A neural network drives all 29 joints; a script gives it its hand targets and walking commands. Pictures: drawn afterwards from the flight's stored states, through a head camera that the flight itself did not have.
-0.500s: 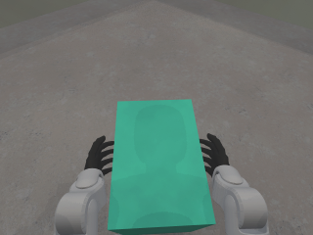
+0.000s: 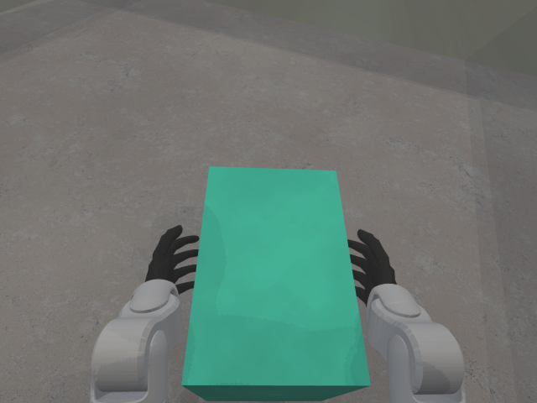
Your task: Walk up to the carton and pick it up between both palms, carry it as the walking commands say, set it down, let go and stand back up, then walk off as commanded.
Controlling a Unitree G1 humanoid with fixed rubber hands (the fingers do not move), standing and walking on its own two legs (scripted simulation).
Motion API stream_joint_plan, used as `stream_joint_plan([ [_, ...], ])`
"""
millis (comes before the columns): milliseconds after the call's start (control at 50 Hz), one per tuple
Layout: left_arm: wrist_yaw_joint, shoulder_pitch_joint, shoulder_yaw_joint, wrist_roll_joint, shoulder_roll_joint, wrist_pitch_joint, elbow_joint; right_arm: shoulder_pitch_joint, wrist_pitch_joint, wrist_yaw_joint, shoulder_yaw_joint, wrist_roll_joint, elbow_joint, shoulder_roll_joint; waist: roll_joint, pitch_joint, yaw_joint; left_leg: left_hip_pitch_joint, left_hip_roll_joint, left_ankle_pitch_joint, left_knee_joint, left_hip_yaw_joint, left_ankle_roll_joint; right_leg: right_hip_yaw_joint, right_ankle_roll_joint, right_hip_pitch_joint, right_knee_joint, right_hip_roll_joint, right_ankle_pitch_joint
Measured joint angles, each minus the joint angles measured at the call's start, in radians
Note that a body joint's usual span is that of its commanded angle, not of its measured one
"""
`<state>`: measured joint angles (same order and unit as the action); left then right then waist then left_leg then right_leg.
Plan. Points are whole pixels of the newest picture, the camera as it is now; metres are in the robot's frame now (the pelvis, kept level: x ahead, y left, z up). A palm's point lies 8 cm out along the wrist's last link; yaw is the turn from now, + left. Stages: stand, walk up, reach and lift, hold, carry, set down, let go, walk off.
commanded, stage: carry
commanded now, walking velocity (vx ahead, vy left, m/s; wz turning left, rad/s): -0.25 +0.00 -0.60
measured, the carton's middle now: (268, 290) +0.28 +0.01 +0.02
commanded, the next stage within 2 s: none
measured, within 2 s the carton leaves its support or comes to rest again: neither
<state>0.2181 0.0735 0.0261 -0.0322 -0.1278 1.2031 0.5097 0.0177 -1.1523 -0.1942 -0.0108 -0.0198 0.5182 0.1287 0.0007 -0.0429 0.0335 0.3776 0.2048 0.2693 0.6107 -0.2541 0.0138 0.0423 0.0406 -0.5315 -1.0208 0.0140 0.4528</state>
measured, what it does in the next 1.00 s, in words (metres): walks backwards, turning right: right foot, then left foot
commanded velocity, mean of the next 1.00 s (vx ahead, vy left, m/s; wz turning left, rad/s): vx -0.25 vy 0.00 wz -0.60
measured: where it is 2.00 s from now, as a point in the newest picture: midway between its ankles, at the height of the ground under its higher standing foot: outside the picture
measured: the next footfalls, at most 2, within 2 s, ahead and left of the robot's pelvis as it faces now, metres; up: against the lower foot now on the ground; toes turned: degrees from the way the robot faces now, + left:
right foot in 0.12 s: -0.01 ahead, -0.17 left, +0.00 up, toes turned -11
left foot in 0.50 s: -0.12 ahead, +0.09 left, +0.00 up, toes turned -10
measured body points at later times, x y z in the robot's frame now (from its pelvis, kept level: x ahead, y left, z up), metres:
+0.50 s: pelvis -0.16 -0.01 -0.01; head -0.15 +0.00 +0.44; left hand +0.14 +0.05 +0.07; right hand +0.06 -0.21 +0.08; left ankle -0.16 +0.10 -0.73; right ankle -0.05 -0.17 -0.73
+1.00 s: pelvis -0.34 +0.05 +0.00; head -0.33 +0.03 +0.44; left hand -0.05 -0.02 +0.06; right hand -0.23 -0.22 +0.05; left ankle -0.22 +0.12 -0.67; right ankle -0.39 -0.06 -0.73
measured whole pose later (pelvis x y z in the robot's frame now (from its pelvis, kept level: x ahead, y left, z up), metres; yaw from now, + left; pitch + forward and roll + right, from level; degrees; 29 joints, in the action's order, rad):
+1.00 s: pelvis -0.34 +0.05 +0.00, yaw -37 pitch +3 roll +0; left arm 0.19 0.06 0.03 -0.04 -0.13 1.17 0.42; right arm 0.01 -1.15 -0.20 0.01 -0.03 0.46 0.13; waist -0.03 -0.02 -0.03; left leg 0.66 0.14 0.47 1.06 -0.12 -0.05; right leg 0.04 -0.01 -0.37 -0.58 0.01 0.26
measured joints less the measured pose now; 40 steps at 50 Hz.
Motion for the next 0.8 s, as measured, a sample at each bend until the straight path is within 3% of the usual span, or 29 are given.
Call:
stream_joint_plan([
  [60, 0.0, 0.027, -0.011, 0.002, -0.001, 0.001, -0.011, 0.017, 0.005, 0.001, 0.004, -0.004, -0.008, 0.0, -0.013, 0.008, -0.01, 0.038, 0.052, -0.005, 0.042, -0.034, -0.014, 0.039, 0.004, 0.084, 0.168, 0.014, 0.007],
  [120, -0.004, 0.044, -0.011, 0.001, -0.003, 0.001, -0.027, 0.022, 0.003, 0.002, 0.012, -0.009, -0.008, -0.001, -0.012, 0.002, -0.022, 0.092, 0.086, -0.005, 0.106, -0.06, -0.035, 0.047, -0.004, 0.186, 0.421, 0.016, -0.155],
  [140, -0.005, 0.046, -0.003, -0.003, -0.004, -0.012, -0.049, 0.026, 0.003, 0.003, 0.024, -0.009, -0.015, -0.002, -0.028, 0.005, -0.025, 0.125, 0.09, 0.07, 0.154, -0.033, -0.052, 0.041, -0.013, 0.163, 0.413, 0.005, -0.176],
  [180, -0.01, 0.036, 0.005, -0.011, -0.003, -0.025, -0.084, 0.026, -0.004, 0.004, 0.035, -0.007, -0.039, -0.001, -0.031, 0.022, -0.04, 0.184, 0.028, 0.249, 0.295, 0.065, -0.073, 0.012, -0.031, 0.119, 0.372, 0.004, -0.167],
  [200, -0.021, 0.026, 0.005, -0.009, -0.002, -0.027, -0.088, 0.025, -0.005, 0.004, 0.034, -0.004, -0.048, -0.001, -0.028, 0.032, -0.051, 0.207, -0.006, 0.277, 0.367, 0.102, -0.075, -0.003, -0.036, 0.112, 0.377, 0.006, -0.174],
  [300, -0.031, -0.012, -0.001, -0.013, -0.001, -0.06, -0.05, 0.025, 0.011, -0.007, 0.012, 0.005, -0.034, -0.001, -0.015, 0.05, -0.074, 0.245, -0.101, 0.2, 0.563, 0.171, -0.081, -0.058, -0.045, 0.089, 0.459, -0.006, -0.277],
  [380, -0.032, -0.026, -0.004, -0.014, -0.001, -0.075, -0.027, 0.032, 0.019, -0.008, 0.002, 0.005, -0.026, -0.001, 0.0, 0.024, -0.061, 0.168, -0.149, 0.203, 0.453, 0.184, -0.07, -0.089, -0.046, 0.065, 0.507, -0.021, -0.347],
  [480, -0.031, -0.026, -0.006, -0.017, 0.0, -0.055, -0.029, 0.029, 0.012, -0.005, 0.001, 0.005, -0.039, -0.001, 0.034, -0.024, -0.027, -0.001, -0.196, 0.23, 0.137, 0.172, -0.04, -0.126, -0.028, 0.024, 0.575, -0.036, -0.445],
  [520, -0.027, -0.017, -0.011, -0.015, 0.0, -0.044, -0.036, 0.028, 0.016, -0.001, 0.0, 0.003, -0.053, 0.0, 0.065, -0.031, -0.015, -0.061, -0.202, 0.121, -0.016, 0.14, -0.018, -0.145, -0.016, 0.001, 0.585, -0.037, -0.473],
  [540, -0.024, -0.021, -0.015, -0.012, 0.0, -0.039, -0.041, 0.026, 0.018, 0.001, -0.002, 0.001, -0.067, 0.0, 0.076, -0.027, -0.01, -0.053, -0.197, 0.071, -0.018, 0.125, 0.001, -0.15, -0.01, -0.027, 0.523, -0.046, -0.374],
  [580, -0.011, -0.037, -0.009, -0.005, 0.0, -0.028, -0.04, 0.01, 0.011, 0.007, -0.004, -0.002, -0.071, 0.0, 0.058, -0.019, 0.0, -0.041, -0.157, 0.041, -0.011, 0.109, 0.024, -0.114, -0.012, -0.11, 0.231, -0.082, -0.147],
  [620, -0.005, -0.042, 0.003, 0.0, 0.0, -0.017, -0.033, -0.011, 0.008, 0.012, 0.0, -0.003, -0.054, 0.001, 0.045, -0.01, 0.005, -0.041, -0.122, 0.017, -0.034, 0.095, 0.027, -0.078, -0.017, -0.163, -0.042, -0.089, -0.102],
  [660, -0.002, -0.033, 0.012, 0.002, 0.0, -0.013, -0.028, -0.022, 0.01, 0.014, 0.006, -0.004, -0.035, 0.001, 0.038, -0.003, 0.005, -0.035, -0.095, -0.01, -0.051, 0.079, 0.026, -0.057, -0.011, -0.166, -0.207, -0.075, -0.109],
  [720, 0.0, -0.007, 0.017, 0.001, 0.001, -0.011, -0.026, -0.02, 0.018, 0.015, 0.016, -0.002, -0.018, 0.001, 0.023, 0.0, 0.0, -0.004, -0.054, -0.034, -0.042, 0.049, 0.025, -0.023, 0.006, -0.09, -0.196, -0.029, -0.066],
  [800, 0.0, 0.022, 0.005, 0.0, -0.001, -0.005, -0.018, 0.003, 0.023, 0.014, 0.018, -0.001, -0.017, 0.0, 0.003, -0.005, -0.015, 0.055, -0.003, -0.055, -0.008, -0.004, 0.024, 0.03, 0.016, 0.06, 0.051, 0.007, 0.043],
])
